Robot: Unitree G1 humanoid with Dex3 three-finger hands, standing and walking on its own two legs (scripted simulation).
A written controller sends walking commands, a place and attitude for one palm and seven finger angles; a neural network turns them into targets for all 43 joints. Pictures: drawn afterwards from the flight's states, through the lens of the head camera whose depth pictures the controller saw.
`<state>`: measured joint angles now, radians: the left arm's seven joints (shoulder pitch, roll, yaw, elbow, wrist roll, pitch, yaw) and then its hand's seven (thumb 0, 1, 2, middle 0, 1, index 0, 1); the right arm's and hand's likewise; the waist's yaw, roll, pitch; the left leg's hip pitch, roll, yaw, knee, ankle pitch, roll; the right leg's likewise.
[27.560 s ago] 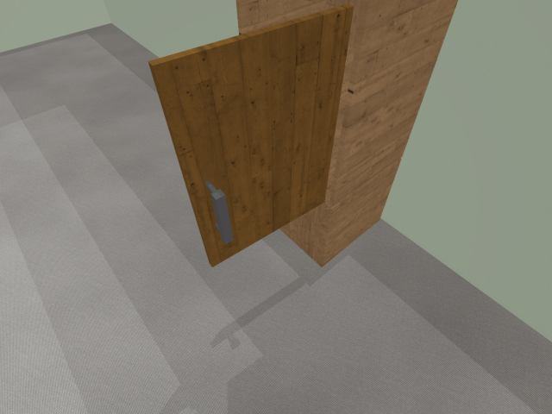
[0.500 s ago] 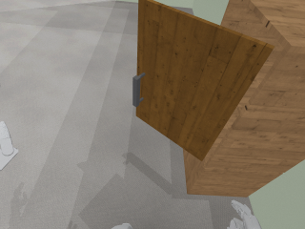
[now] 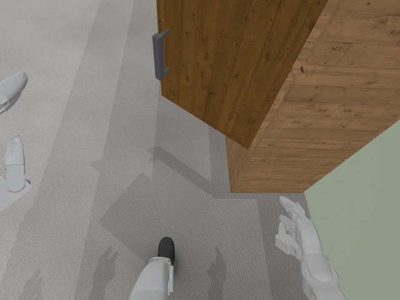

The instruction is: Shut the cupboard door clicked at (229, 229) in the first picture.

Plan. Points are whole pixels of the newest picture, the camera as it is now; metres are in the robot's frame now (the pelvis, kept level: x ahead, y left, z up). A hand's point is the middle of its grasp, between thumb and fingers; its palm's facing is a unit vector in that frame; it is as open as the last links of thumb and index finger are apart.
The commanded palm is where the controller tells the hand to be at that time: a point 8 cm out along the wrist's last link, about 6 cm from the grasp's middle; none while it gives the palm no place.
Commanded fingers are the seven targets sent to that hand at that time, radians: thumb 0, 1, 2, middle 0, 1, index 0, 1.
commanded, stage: stop stepping back and stand still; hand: left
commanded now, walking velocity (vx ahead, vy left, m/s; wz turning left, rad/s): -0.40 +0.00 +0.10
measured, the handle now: (163, 55) +0.81 +0.15 -0.08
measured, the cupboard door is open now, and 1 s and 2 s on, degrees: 53 53 53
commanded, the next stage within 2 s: let the arm hang, fingers relaxed in 1.40 s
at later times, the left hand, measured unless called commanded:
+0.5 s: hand out of the picture +0.10 +0.28 +0.21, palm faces +0.43 -0.81 -0.41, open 7.4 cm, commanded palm +0.03 +0.32 +0.20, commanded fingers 0.00 0.90 0.90 -0.20 -0.30 -0.20 -0.30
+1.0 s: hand out of the picture +0.10 +0.30 +0.22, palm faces +0.45 -0.76 -0.47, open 7.4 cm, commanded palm +0.02 +0.35 +0.20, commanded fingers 0.00 0.90 0.90 -0.20 -0.30 -0.20 -0.30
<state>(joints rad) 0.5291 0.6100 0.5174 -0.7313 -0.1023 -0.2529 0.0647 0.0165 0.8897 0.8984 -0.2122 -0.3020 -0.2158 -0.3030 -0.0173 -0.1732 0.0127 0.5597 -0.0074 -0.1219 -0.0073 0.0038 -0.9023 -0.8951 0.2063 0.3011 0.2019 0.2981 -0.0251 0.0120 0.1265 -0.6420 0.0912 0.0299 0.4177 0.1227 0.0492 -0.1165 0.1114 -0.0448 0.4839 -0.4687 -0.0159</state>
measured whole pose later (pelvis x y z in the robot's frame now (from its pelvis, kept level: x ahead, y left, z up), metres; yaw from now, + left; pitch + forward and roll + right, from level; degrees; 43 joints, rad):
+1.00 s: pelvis -0.10 +0.04 +0.01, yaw +4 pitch -1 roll +0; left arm 0.54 0.50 0.49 -0.68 -0.07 -0.19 0.17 0.02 0.89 0.90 -0.21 -0.30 -0.21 -0.30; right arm 0.22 -0.14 0.05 0.59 0.00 -0.13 -0.03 0.01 -0.90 -0.90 0.20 0.30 0.20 0.30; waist -0.03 -0.06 0.07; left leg -0.36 0.10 0.07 0.64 -0.25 -0.04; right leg -0.29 0.02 -0.07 0.63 -0.32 -0.02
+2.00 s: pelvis -0.10 +0.07 +0.02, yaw +5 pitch -1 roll -1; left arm 0.38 0.21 0.02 1.02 0.01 0.04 0.01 -0.01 0.97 0.90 -0.20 -0.30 -0.21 -0.30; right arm 0.34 -0.18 0.01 1.02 -0.02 0.05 -0.01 0.00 -0.91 -0.90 0.20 0.30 0.20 0.30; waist 0.00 -0.04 0.06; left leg -0.29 0.02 0.03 0.50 -0.20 0.02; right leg -0.20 0.00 -0.08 0.45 -0.23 -0.01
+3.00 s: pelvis -0.07 +0.07 +0.03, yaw +4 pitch -2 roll +0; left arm 0.28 0.18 0.02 1.14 0.01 0.00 0.03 0.00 0.91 0.90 -0.20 -0.30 -0.20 -0.30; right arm 0.26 -0.17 0.00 1.13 -0.01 0.00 -0.03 0.00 -0.91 -0.90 0.20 0.30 0.20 0.30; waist -0.01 0.00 0.04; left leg -0.17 0.01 0.06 0.39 -0.19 0.01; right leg -0.11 -0.01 -0.04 0.38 -0.24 0.00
